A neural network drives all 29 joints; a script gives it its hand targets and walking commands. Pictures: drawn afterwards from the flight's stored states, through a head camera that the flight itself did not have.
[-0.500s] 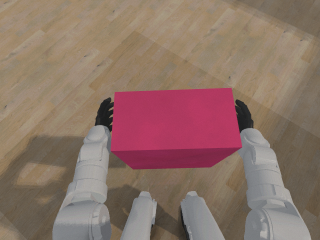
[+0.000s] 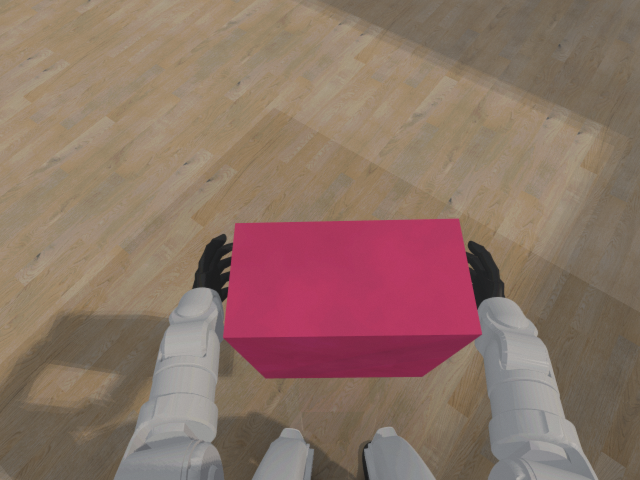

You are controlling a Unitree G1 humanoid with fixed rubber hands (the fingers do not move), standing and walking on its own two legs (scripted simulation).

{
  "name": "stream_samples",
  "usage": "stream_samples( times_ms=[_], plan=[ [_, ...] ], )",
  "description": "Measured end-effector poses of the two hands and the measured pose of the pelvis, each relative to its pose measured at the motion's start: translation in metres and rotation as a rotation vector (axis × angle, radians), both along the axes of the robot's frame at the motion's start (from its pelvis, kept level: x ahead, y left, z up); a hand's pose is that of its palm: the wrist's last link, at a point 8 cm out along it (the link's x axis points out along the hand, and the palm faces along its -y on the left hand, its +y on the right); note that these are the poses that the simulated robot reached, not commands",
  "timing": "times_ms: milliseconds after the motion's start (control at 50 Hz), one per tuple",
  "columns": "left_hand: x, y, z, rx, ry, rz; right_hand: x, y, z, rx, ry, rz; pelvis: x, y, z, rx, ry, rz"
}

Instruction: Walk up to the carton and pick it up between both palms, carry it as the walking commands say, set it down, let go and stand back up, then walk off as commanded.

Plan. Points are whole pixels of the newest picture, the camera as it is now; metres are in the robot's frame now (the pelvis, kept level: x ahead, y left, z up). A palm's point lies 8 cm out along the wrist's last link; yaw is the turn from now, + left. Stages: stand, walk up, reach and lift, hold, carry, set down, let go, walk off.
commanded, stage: reach and lift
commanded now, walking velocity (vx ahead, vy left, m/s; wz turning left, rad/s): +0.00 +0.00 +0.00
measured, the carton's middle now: (344, 313) +0.35 -0.02 -0.12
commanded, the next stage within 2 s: none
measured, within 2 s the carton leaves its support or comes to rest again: neither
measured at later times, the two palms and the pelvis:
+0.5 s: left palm (192, 286) +0.35 +0.17 +0.02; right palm (514, 299) +0.32 -0.20 +0.02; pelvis +0.02 +0.00 +0.05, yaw -1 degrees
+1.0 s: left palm (167, 285) +0.33 +0.17 +0.08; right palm (548, 295) +0.30 -0.20 +0.09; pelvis +0.03 +0.00 +0.07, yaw -1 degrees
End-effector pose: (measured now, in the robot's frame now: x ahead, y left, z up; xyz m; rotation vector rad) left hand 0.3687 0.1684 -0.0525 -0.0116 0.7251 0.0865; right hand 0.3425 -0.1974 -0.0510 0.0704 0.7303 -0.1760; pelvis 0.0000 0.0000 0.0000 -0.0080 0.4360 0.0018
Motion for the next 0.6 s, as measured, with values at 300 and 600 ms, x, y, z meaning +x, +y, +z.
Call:
stream_samples(
  times_ms=[300,600],
  plan=[
    [-0.010,0.000,0.044,0.005,-0.003,-0.008,-0.014,-0.001,0.041,0.004,-0.003,-0.005,0.011,0.002,0.031,0.007,-0.108,-0.015],
    [-0.024,-0.001,0.088,0.009,-0.023,-0.008,-0.025,-0.002,0.085,0.000,-0.023,0.002,0.023,0.000,0.052,0.006,-0.254,-0.014]
  ],
)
